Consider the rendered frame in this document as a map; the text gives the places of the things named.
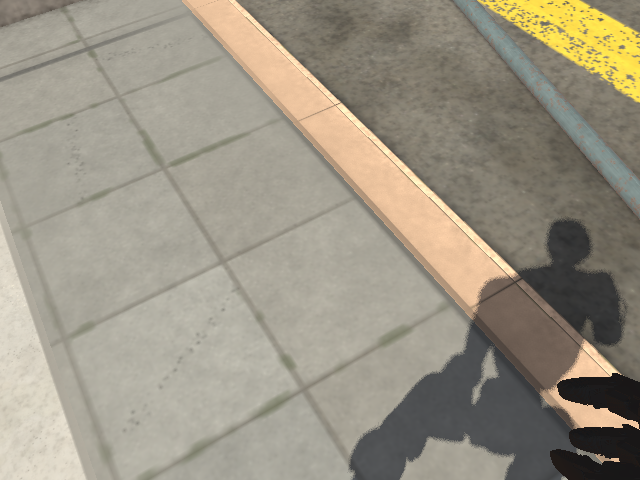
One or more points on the robot right hand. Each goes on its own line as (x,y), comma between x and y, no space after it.
(621,395)

